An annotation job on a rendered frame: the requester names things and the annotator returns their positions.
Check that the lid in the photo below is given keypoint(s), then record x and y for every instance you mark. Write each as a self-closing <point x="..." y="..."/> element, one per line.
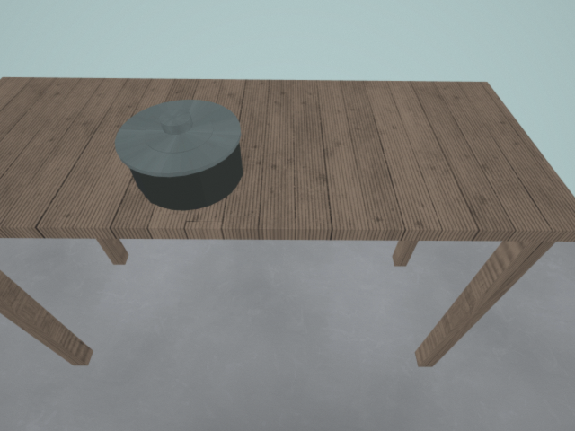
<point x="143" y="146"/>

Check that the pot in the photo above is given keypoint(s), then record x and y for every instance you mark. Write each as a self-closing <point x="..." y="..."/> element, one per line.
<point x="193" y="191"/>

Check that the knob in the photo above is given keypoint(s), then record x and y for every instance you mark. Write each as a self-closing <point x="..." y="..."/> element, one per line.
<point x="176" y="121"/>

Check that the table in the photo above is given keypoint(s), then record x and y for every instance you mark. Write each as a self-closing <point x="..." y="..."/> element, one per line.
<point x="402" y="161"/>

